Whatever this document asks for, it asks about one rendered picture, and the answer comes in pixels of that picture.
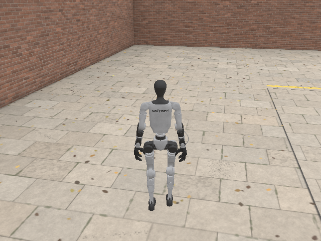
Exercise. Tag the robot right forearm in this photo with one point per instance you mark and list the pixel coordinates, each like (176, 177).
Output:
(181, 137)

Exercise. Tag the right robot upper arm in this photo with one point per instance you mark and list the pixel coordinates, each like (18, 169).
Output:
(178, 115)

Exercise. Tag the robot right hand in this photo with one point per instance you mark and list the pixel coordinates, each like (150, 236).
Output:
(183, 155)

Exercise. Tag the robot left forearm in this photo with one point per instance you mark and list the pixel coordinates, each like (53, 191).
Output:
(139, 134)

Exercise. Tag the left robot upper arm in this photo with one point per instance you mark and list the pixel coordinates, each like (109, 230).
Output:
(142, 115)

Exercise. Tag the humanoid robot torso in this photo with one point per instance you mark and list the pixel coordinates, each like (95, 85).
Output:
(160, 116)

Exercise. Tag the robot right foot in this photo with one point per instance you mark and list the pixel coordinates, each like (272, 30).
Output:
(170, 201)

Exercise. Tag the robot left hand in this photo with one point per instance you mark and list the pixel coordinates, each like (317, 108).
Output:
(136, 153)

